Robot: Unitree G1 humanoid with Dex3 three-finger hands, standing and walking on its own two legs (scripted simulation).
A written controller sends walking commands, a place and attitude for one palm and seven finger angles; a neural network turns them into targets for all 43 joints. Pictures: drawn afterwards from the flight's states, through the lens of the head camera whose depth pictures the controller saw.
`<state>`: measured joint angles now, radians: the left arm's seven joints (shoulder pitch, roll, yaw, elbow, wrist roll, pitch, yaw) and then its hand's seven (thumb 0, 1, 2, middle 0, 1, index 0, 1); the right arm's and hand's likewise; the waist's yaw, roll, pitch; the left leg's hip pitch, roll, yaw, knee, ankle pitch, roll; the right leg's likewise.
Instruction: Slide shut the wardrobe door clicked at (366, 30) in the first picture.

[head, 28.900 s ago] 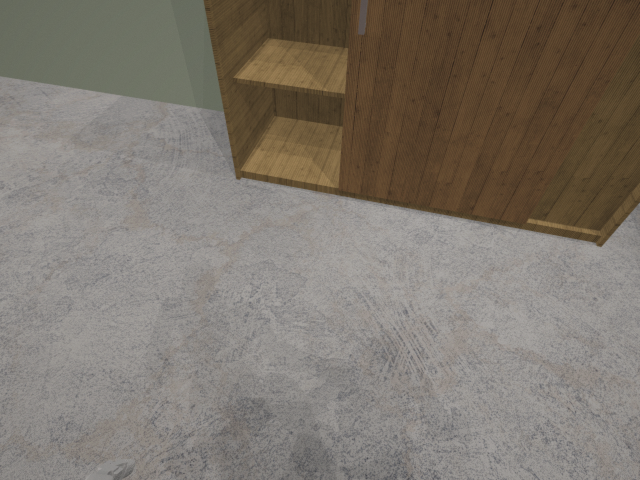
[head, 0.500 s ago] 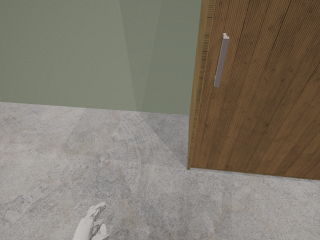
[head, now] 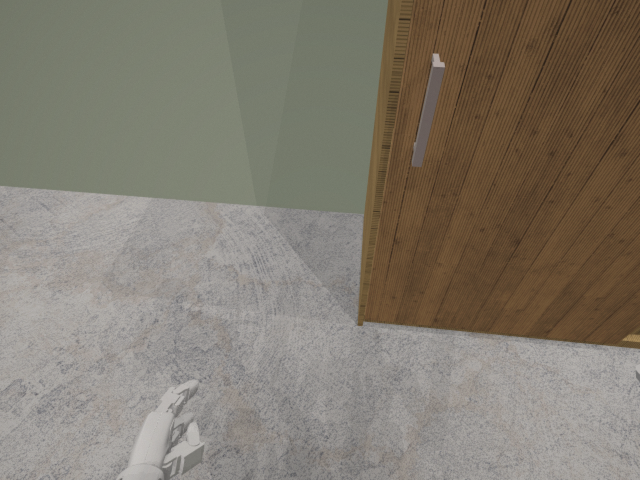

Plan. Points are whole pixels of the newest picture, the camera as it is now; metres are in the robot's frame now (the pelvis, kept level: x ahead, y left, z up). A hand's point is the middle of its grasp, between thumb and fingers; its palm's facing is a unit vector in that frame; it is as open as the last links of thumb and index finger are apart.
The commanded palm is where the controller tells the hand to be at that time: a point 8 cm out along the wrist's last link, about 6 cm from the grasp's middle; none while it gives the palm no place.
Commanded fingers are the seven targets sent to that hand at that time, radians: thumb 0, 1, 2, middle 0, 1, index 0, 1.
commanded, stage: let the arm hang, fingers relaxed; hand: right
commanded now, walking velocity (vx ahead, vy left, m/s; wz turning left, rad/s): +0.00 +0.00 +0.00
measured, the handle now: (425, 113) +0.71 -0.15 +0.10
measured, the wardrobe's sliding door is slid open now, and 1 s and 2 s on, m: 0.00 0.00 0.00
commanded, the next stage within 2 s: look to check the result in 1.08 s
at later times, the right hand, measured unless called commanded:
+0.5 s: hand out of the picture -0.03 -0.21 -0.17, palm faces -0.01 +0.97 -0.24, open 7.3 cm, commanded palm none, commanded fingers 0.00 -0.90 -0.90 0.20 0.30 0.20 0.30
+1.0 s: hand out of the picture +0.12 -0.23 -0.13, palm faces -0.02 +0.94 -0.33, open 7.4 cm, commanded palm none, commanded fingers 0.00 -0.90 -0.90 0.20 0.30 0.20 0.30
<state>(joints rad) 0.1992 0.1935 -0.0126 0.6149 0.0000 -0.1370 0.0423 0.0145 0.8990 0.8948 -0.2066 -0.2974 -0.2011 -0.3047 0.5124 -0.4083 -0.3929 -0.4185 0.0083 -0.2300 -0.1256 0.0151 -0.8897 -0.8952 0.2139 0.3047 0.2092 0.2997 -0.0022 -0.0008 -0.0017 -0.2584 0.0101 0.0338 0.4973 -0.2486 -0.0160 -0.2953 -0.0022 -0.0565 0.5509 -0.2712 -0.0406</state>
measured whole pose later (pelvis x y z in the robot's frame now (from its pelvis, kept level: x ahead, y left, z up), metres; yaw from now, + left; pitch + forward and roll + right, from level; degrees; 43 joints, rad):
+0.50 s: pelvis -0.02 +0.01 +0.01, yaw -1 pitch -1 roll +1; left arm 0.27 0.25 0.01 1.09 0.02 0.03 0.01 0.01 0.90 0.89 -0.20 -0.30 -0.20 -0.30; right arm 0.25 -0.26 -0.01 1.13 -0.02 0.02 0.00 0.01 -0.94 -0.89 0.21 0.30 0.20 0.30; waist 0.00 0.00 0.07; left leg -0.21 0.01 0.06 0.40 -0.19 0.00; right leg -0.25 0.00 -0.04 0.45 -0.20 -0.03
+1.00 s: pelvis +0.01 +0.01 +0.01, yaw +0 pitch -1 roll +0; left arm 0.07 0.33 0.00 1.10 0.02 -0.01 0.00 0.01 0.90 0.89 -0.21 -0.30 -0.20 -0.30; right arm 0.04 -0.31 0.00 1.11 -0.02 -0.02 0.01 0.01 -0.91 -0.89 0.20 0.30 0.20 0.30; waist 0.01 -0.02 0.02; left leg -0.13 0.02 0.04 0.34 -0.18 -0.01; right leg -0.14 0.02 -0.05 0.33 -0.17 -0.03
